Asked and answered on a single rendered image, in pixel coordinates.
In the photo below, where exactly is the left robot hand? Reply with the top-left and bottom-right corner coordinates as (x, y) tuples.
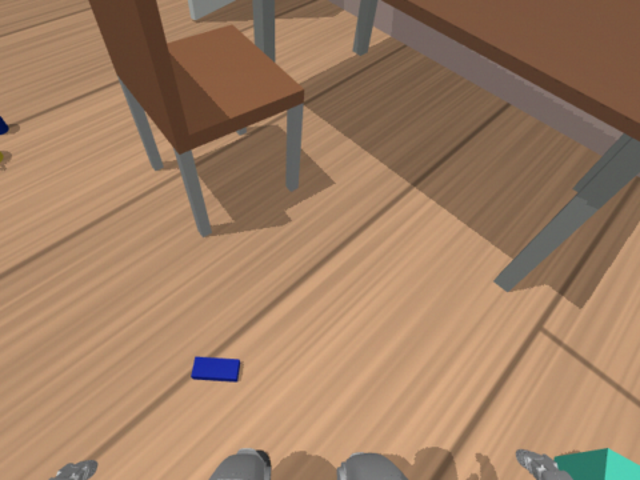
(48, 460), (98, 480)

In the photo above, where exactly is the table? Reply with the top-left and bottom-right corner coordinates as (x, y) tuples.
(252, 0), (640, 293)

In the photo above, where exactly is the right robot hand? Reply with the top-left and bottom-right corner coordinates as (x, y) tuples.
(516, 449), (573, 480)

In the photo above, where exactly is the chair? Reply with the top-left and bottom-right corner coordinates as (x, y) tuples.
(89, 0), (304, 237)

